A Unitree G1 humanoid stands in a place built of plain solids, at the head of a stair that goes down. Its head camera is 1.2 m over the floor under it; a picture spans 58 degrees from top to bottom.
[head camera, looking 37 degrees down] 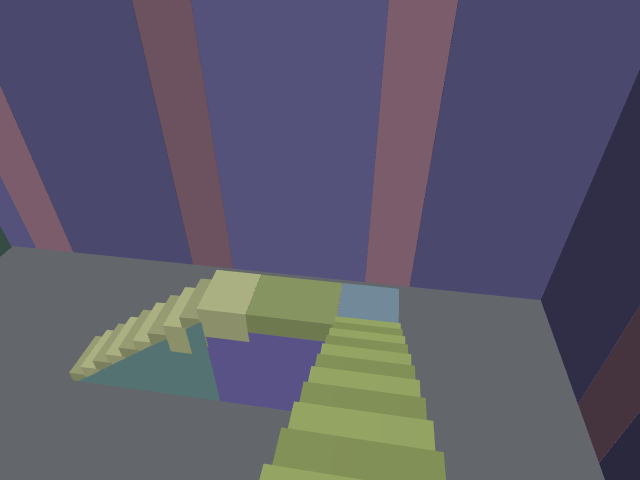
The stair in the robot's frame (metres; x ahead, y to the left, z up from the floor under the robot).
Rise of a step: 0.18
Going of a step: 0.24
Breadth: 0.67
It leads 9 degrees to the right of straight ahead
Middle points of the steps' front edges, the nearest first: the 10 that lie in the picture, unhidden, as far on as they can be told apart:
0.94 -0.17 -0.54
1.17 -0.20 -0.72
1.41 -0.24 -0.90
1.65 -0.28 -1.08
1.89 -0.31 -1.26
2.13 -0.35 -1.44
2.37 -0.39 -1.62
2.61 -0.42 -1.80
2.85 -0.46 -1.98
3.09 -0.50 -2.16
